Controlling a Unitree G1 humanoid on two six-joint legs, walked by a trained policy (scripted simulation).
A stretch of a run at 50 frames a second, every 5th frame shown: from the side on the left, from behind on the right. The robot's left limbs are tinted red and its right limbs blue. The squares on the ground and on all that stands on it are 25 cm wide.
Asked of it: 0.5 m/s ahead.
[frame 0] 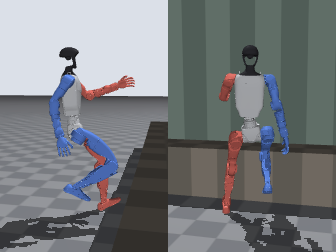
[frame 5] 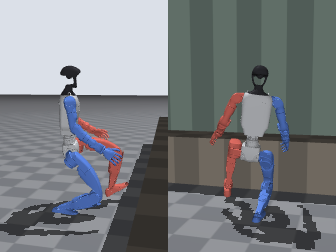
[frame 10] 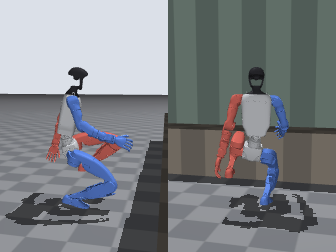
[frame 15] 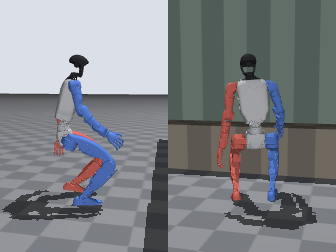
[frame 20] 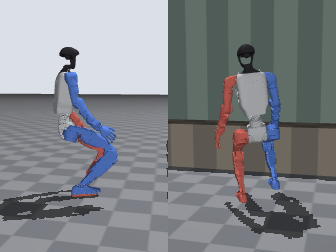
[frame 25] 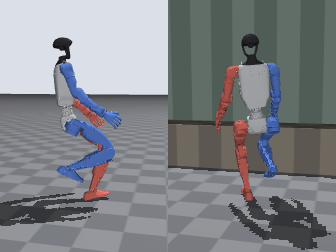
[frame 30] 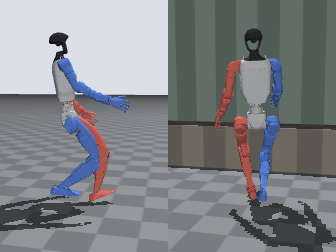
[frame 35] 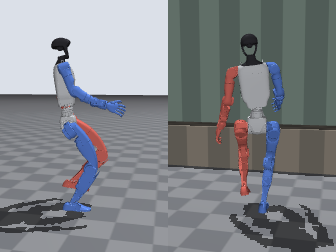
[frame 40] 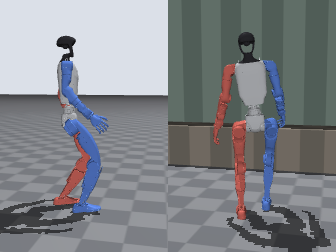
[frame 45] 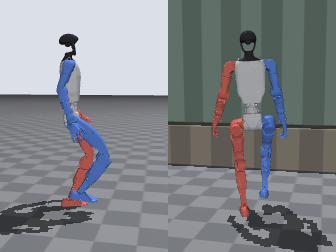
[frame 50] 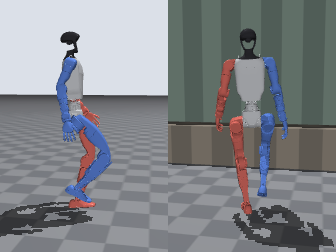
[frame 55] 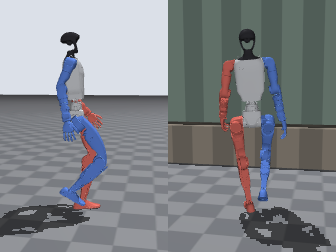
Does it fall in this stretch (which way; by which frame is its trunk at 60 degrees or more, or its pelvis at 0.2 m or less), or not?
no
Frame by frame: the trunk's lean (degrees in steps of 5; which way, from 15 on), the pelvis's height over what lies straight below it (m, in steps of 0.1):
0: 5, 0.8
5: 5, 0.5
10: 10, 0.5
15: 15 forward, 0.5
20: 10, 0.6
25: 5, 0.7
30: 10, 0.7
35: 10, 0.7
40: 5, 0.7
45: 5, 0.8
50: 5, 0.8
55: 5, 0.8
